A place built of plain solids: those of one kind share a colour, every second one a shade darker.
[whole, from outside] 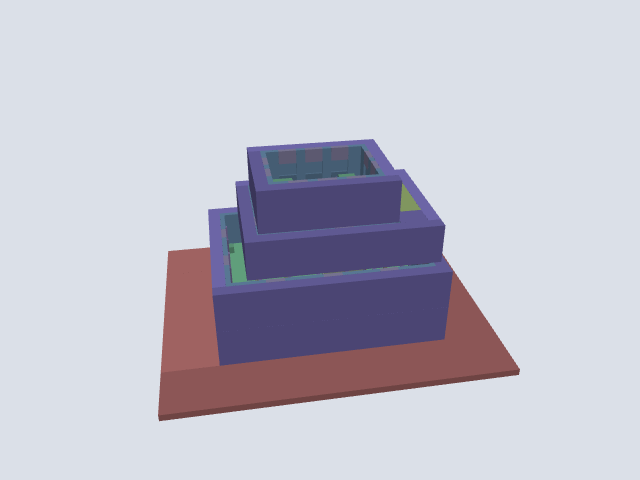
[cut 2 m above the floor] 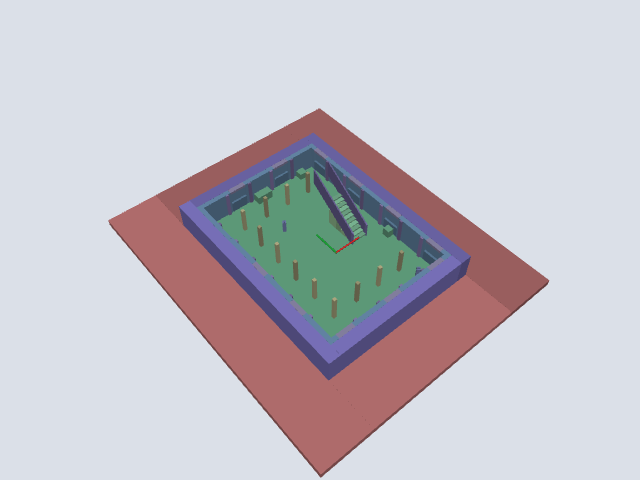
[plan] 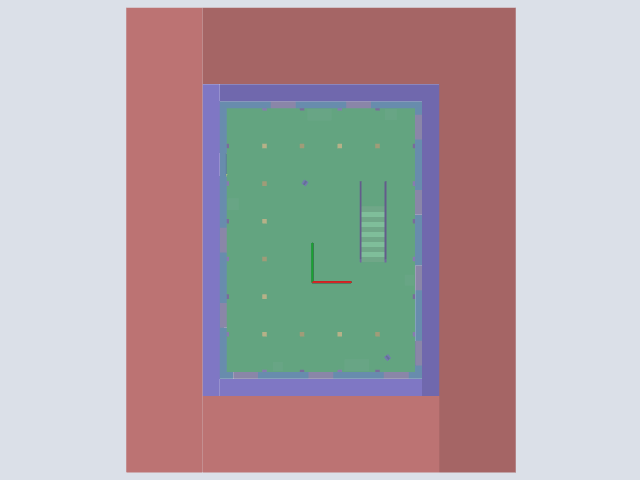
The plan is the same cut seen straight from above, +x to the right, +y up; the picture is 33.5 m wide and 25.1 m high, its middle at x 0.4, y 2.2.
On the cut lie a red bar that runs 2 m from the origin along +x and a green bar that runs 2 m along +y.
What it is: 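A castle tower; a broad house of two floors, an attic in its roof, a lookout on its ridge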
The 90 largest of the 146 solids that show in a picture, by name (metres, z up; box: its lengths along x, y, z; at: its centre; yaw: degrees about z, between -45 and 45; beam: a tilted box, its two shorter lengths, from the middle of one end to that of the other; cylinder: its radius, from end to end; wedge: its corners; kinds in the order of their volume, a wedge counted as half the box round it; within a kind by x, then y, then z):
{
 "wall_fill_storey_1": {"box": [0.9, 16.31, 3.39], "at": [-5.29, 2.19, 1.19]},
 "wall_fill_storey_2": {"box": [0.9, 16.31, 3.0], "at": [-5.29, 2.19, 4.39]},
 "wall_fill_storey_3": {"box": [0.9, 13.62, 2.92], "at": [-3.94, 3.18, 7.34]},
 "wall_fill_storey_4": {"box": [0.9, 9.68, 3.14], "at": [-2.96, 2.19, 10.37]},
 "wall_fill_storey_5": {"box": [10.57, 0.9, 3.39], "at": [0.45, -5.51, 1.19]},
 "wall_fill_storey_6": {"box": [10.57, 0.9, 3.0], "at": [0.45, -5.51, 4.39]},
 "wall_fill_storey_7": {"box": [7.88, 0.9, 2.92], "at": [0.45, -3.18, 7.34]},
 "wall_fill_storey_8": {"box": [5.91, 0.9, 3.14], "at": [0.45, -2.2, 10.37]},
 "wall_fill_storey_9": {"box": [5.91, 0.9, 3.14], "at": [0.45, 6.58, 10.37]},
 "wall_fill_storey_10": {"box": [7.88, 0.9, 2.92], "at": [0.45, 9.54, 7.34]},
 "wall_fill_storey_11": {"box": [10.57, 0.9, 3.39], "at": [0.45, 9.9, 1.19]},
 "wall_fill_storey_12": {"box": [10.57, 0.9, 3.0], "at": [0.45, 9.9, 4.39]},
 "wall_fill_storey_13": {"box": [1.61, 1.97, 2.92], "at": [3.58, 8.1, 7.34]},
 "wall_fill_storey_14": {"box": [0.9, 9.68, 3.14], "at": [3.85, 2.19, 10.37]},
 "wall_fill_storey_15": {"box": [0.9, 13.62, 2.92], "at": [4.84, 3.18, 7.34]},
 "wall_fill_storey_16": {"box": [0.9, 16.31, 3.39], "at": [6.18, 2.19, 1.19]},
 "wall_fill_storey_17": {"box": [0.9, 16.31, 3.0], "at": [6.18, 2.19, 4.39]},
 "ground_garden_1": {"box": [4.0, 24.31, 0.5], "at": [-7.74, 2.19, -0.27]},
 "ground_garden_2": {"box": [12.37, 4.0, 0.5], "at": [0.45, -7.96, -0.27]},
 "ground_garden_3": {"box": [12.37, 4.0, 0.5], "at": [0.45, 12.35, -0.27]},
 "ground_garden_4": {"box": [4.0, 24.31, 0.5], "at": [8.63, 2.19, -0.27]},
 "floor_storey_1": {"box": [6.96, 13.79, 0.33], "at": [-1.0, 2.19, 3.05]},
 "floor_storey_2": {"box": [9.85, 13.79, 0.55], "at": [0.45, 2.19, -0.28]},
 "wall_storey_1": {"box": [0.32, 1.2, 2.1], "at": [-4.68, 6.13, 1.05]},
 "wall_storey_2": {"box": [0.36, 2.67, 3.04], "at": [-4.66, -3.73, 1.37]},
 "wall_storey_3": {"box": [0.36, 2.67, 3.0], "at": [-4.66, -3.73, 4.39]},
 "wall_storey_4": {"box": [0.36, 2.64, 3.04], "at": [-4.66, 0.22, 1.37]},
 "wall_storey_5": {"box": [0.36, 2.69, 3.04], "at": [-4.66, 4.19, 1.37]},
 "wall_storey_6": {"box": [0.36, 2.72, 3.04], "at": [-4.66, 8.09, 1.37]},
 "wall_storey_7": {"box": [0.7, 0.36, 3.04], "at": [-4.49, -4.88, 1.37]},
 "wall_storey_8": {"box": [2.67, 0.36, 3.0], "at": [-3.5, -4.88, 4.39]},
 "wall_storey_9": {"box": [2.67, 0.36, 3.04], "at": [-3.5, 9.27, 1.37]},
 "wall_storey_10": {"box": [0.36, 1.32, 3.14], "at": [-2.33, -1.09, 10.37]},
 "wall_storey_11": {"box": [0.36, 1.3, 1.18], "at": [-2.33, 0.22, 9.39]},
 "wall_storey_12": {"box": [0.36, 0.67, 3.14], "at": [-2.33, 1.21, 10.37]},
 "wall_storey_13": {"box": [0.36, 1.3, 1.18], "at": [-2.33, 2.19, 9.39]},
 "wall_storey_14": {"box": [0.36, 0.67, 3.14], "at": [-2.33, 3.18, 10.37]},
 "wall_storey_15": {"box": [0.36, 1.3, 1.18], "at": [-2.33, 4.16, 9.39]},
 "wall_storey_16": {"box": [0.36, 1.32, 3.14], "at": [-2.33, 5.47, 10.37]},
 "wall_storey_17": {"box": [1.32, 0.36, 3.14], "at": [-1.85, 5.95, 10.37]},
 "wall_storey_18": {"box": [2.64, 0.36, 3.04], "at": [-1.52, -4.88, 1.37]},
 "wall_storey_19": {"box": [1.3, 0.36, 1.0], "at": [-1.52, 9.27, 0.35]},
 "wall_storey_20": {"box": [2.64, 0.36, 3.0], "at": [0.45, -4.88, 4.39]},
 "wall_storey_21": {"box": [0.67, 0.36, 3.14], "at": [0.45, 5.95, 10.37]},
 "wall_storey_22": {"box": [2.64, 0.36, 3.04], "at": [0.45, 9.27, 1.37]},
 "wall_storey_23": {"box": [2.64, 0.36, 3.04], "at": [2.42, -4.88, 1.37]},
 "wall_storey_24": {"box": [1.32, 0.36, 3.14], "at": [2.74, 5.95, 10.37]},
 "wall_storey_25": {"box": [0.36, 1.32, 3.14], "at": [3.22, -1.09, 10.37]},
 "wall_storey_26": {"box": [0.36, 1.32, 3.14], "at": [3.22, 5.47, 10.37]},
 "wall_storey_27": {"box": [0.36, 5.26, 2.92], "at": [4.21, -0.1, 7.34]},
 "wall_storey_28": {"box": [2.67, 0.36, 3.0], "at": [4.4, -4.88, 4.39]},
 "wall_storey_29": {"box": [2.67, 0.36, 3.04], "at": [4.4, 9.27, 1.37]},
 "wall_storey_30": {"box": [0.7, 0.36, 3.04], "at": [5.39, -4.88, 1.37]},
 "wall_storey_31": {"box": [0.36, 0.7, 3.04], "at": [5.55, -4.71, 1.37]},
 "wall_storey_32": {"box": [0.36, 2.67, 3.0], "at": [5.55, -3.73, 4.39]},
 "wall_storey_33": {"box": [0.36, 2.64, 3.04], "at": [5.55, -1.75, 1.37]},
 "wall_storey_34": {"box": [0.36, 2.64, 3.0], "at": [5.55, 0.22, 4.39]},
 "wall_storey_35": {"box": [0.36, 2.64, 3.04], "at": [5.55, 2.19, 1.37]},
 "wall_storey_36": {"box": [0.36, 2.64, 3.0], "at": [5.55, 4.16, 4.39]},
 "wall_storey_37": {"box": [0.36, 2.64, 3.04], "at": [5.55, 6.13, 1.37]},
 "wall_storey_38": {"box": [0.36, 2.67, 3.0], "at": [5.55, 8.12, 4.39]},
 "wall_storey_39": {"box": [0.36, 0.7, 3.04], "at": [5.55, 9.1, 1.37]},
 "wall_head_storey_1": {"box": [0.36, 1.3, 1.09], "at": [-4.66, -1.75, 2.34]},
 "wall_head_storey_2": {"box": [0.36, 1.3, 1.09], "at": [-4.66, 2.19, 2.34]},
 "wall_head_storey_3": {"box": [1.3, 0.36, 1.09], "at": [-3.49, -4.88, 2.34]},
 "wall_head_storey_4": {"box": [0.36, 1.3, 1.01], "at": [-2.33, 0.22, 11.44]},
 "wall_head_storey_5": {"box": [0.36, 1.3, 1.01], "at": [-2.33, 2.19, 11.44]},
 "wall_head_storey_6": {"box": [0.36, 1.3, 1.01], "at": [-2.33, 4.16, 11.44]},
 "wall_head_storey_7": {"box": [1.3, 0.36, 1.09], "at": [-1.52, 9.27, 2.34]},
 "wall_head_storey_8": {"box": [1.3, 0.36, 1.01], "at": [-0.54, 5.95, 11.44]},
 "wall_head_storey_9": {"box": [1.3, 0.36, 1.09], "at": [0.45, -4.88, 2.34]},
 "wall_head_storey_10": {"box": [1.3, 0.36, 1.01], "at": [1.43, 5.95, 11.44]},
 "wall_head_storey_11": {"box": [1.3, 0.36, 1.09], "at": [2.42, 9.27, 2.34]},
 "wall_head_storey_12": {"box": [0.36, 1.3, 1.01], "at": [3.22, 0.22, 11.44]},
 "wall_head_storey_13": {"box": [0.36, 1.3, 1.01], "at": [3.22, 2.19, 11.44]},
 "wall_head_storey_14": {"box": [0.36, 1.3, 1.01], "at": [3.22, 4.16, 11.44]},
 "wall_head_storey_15": {"box": [1.3, 0.36, 1.09], "at": [4.39, -4.88, 2.34]},
 "wall_head_storey_16": {"box": [0.36, 1.3, 1.09], "at": [5.55, -3.72, 2.34]},
 "wall_head_storey_17": {"box": [0.36, 1.3, 1.09], "at": [5.55, 0.22, 2.34]},
 "wall_head_storey_18": {"box": [0.36, 1.3, 1.09], "at": [5.55, 4.16, 2.34]},
 "wall_head_storey_19": {"box": [0.36, 1.3, 1.09], "at": [5.55, 8.1, 2.34]},
 "chest_1": {"box": [0.61, 1.64, 0.68], "at": [-1.8, -0.3, 9.45]},
 "chest_2": {"box": [0.62, 1.26, 0.68], "at": [-1.8, 4.65, 9.45]},
 "chest_3": {"box": [1.25, 0.61, 0.69], "at": [0.38, 8.75, 0.33]},
 "chest_4": {"box": [1.29, 0.63, 0.64], "at": [2.32, -4.35, 0.3]},
 "chest_under_1": {"box": [1.2, 0.52, 1.0], "at": [3.17, 2.66, 0.5]},
 "chest_under_2": {"box": [1.2, 0.79, 1.38], "at": [3.17, 3.31, 0.69]},
 "wall_1": {"wedge": [[2.48, 1.2, -0.05], [2.48, 1.2, 1.24], [2.48, 5.28, 2.9], [2.48, 5.28, 4.18], [2.58, 1.2, -0.05], [2.58, 1.2, 1.24], [2.58, 5.28, 2.9], [2.58, 5.28, 4.18]]},
 "wall_2": {"wedge": [[3.77, 1.2, -0.05], [3.77, 1.2, 1.24], [3.77, 5.28, 2.9], [3.77, 5.28, 4.18], [3.88, 1.2, -0.05], [3.88, 1.2, 1.24], [3.88, 5.28, 2.9], [3.88, 5.28, 4.18]]},
 "wall_fill_over_gable3e_1": {"box": [4.66, 2.01, 0.14], "at": [0.45, 8.08, 8.73]}
}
